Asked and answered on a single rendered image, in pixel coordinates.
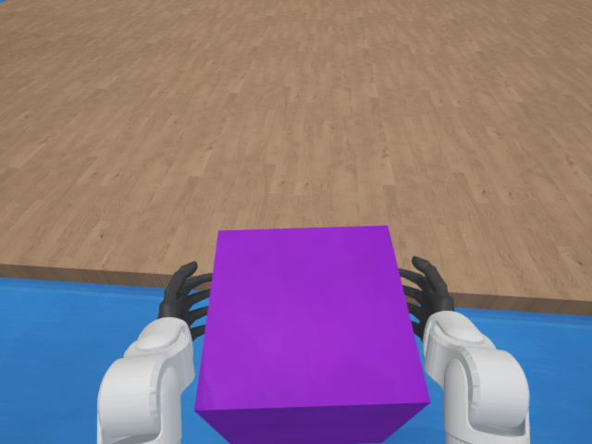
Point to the robot left forearm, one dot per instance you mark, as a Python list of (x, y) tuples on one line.
[(139, 397)]

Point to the robot right hand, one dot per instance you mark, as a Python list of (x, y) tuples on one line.
[(433, 298)]

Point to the robot left hand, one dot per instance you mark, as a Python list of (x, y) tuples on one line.
[(177, 304)]

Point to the robot right forearm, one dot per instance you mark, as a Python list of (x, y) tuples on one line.
[(486, 394)]

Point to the carton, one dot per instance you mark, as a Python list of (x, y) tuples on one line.
[(308, 339)]

